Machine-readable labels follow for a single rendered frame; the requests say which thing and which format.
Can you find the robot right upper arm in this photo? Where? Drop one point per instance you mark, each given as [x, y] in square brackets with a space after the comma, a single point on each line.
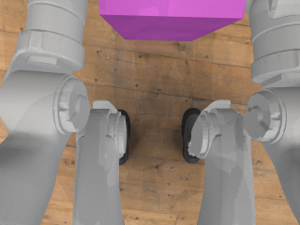
[273, 118]

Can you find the robot right forearm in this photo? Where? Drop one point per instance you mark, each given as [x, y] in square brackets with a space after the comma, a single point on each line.
[275, 36]

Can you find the right robot foot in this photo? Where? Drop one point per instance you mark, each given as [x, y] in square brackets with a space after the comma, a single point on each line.
[189, 118]

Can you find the robot left forearm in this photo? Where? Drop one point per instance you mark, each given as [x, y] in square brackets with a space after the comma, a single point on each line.
[53, 37]

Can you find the carton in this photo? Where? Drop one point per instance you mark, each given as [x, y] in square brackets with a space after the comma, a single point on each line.
[169, 20]

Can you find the robot right thigh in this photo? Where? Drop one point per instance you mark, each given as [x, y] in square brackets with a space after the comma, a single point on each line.
[228, 193]

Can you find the robot left upper arm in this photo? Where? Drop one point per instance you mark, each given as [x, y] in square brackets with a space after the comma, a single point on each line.
[40, 110]

